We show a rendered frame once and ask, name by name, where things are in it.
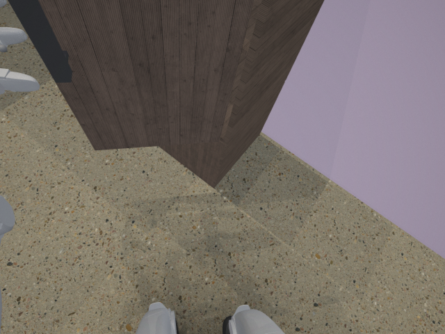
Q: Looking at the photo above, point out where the robot left hand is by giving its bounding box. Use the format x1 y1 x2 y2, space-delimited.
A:
0 0 40 95

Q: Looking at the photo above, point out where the handle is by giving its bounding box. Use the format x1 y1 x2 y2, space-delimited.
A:
8 0 72 83

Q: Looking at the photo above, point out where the right robot shin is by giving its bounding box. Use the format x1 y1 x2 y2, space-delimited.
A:
233 305 250 316

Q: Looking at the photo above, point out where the right robot thigh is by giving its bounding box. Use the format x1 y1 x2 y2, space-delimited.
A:
229 309 285 334

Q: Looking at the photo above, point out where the cupboard door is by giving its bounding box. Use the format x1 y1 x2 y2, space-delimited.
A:
38 0 254 150

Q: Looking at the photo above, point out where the left robot upper arm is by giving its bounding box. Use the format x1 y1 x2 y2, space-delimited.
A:
0 196 15 333

